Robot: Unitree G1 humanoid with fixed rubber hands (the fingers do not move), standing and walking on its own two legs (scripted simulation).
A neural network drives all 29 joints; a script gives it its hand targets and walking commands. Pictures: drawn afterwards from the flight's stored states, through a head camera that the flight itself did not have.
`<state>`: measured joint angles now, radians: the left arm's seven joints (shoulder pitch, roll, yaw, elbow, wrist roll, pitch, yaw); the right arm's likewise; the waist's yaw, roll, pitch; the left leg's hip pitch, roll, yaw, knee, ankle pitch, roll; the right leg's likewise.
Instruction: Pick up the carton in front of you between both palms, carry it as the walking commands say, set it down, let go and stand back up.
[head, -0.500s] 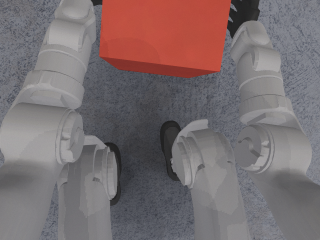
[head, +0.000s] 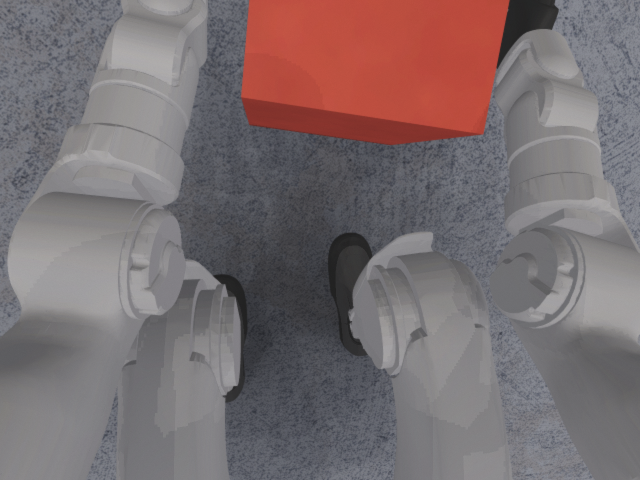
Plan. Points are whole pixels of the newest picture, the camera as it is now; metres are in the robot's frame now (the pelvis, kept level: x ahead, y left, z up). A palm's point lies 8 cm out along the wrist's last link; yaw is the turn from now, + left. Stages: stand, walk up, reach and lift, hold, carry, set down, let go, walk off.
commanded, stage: set down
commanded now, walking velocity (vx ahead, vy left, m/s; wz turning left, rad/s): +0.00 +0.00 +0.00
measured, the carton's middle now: (351, 35) +0.53 -0.10 -0.24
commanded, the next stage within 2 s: let go in 1.50 s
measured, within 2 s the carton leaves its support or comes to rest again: neither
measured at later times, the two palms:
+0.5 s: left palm out of the picture +0.58 +0.12 -0.17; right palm (522, 60) +0.49 -0.26 -0.17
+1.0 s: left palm out of the picture +0.60 +0.11 +0.00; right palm out of the picture +0.49 -0.27 +0.00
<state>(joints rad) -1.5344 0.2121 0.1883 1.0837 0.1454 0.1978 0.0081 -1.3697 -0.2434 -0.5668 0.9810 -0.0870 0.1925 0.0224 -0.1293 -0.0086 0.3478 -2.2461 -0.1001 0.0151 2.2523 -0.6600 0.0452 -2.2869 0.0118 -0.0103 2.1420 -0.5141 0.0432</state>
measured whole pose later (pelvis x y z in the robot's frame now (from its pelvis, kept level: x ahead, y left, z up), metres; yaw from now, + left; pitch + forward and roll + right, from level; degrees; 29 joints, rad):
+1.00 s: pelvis +0.00 -0.01 +0.10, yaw +0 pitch +46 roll -1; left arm -1.43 0.43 0.07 1.07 -0.05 0.21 0.03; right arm -1.16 -0.20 -0.35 0.79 0.13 0.19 -0.13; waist -0.17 0.03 0.06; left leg -2.07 -0.08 -0.01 1.87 -0.59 0.01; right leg -2.13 0.03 -0.01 1.78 -0.45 0.01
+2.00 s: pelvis +0.08 -0.03 +0.36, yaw +2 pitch +29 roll +1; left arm -0.44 0.14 0.19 0.61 0.08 0.10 0.08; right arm -0.31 -0.21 -0.16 0.55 -0.01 0.07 0.11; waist -0.11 -0.01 -0.04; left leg -0.97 -0.05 -0.07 0.80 -0.34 -0.02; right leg -1.03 0.03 0.00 0.78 -0.26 -0.03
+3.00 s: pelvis +0.12 -0.01 +0.40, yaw +0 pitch -3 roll -1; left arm 0.21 0.23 0.02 0.54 0.03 0.08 0.00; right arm 0.21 -0.26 -0.03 0.46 -0.03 0.16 0.00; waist -0.01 0.02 0.04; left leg -0.12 -0.04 -0.05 0.52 -0.35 0.02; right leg -0.19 0.04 0.04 0.51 -0.27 -0.01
